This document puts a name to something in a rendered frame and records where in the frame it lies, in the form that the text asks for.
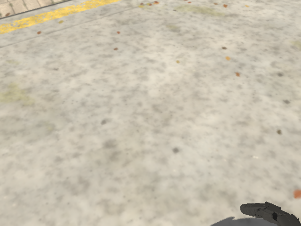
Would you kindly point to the robot right hand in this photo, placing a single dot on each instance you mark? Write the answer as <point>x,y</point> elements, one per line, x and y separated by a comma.
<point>271,213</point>

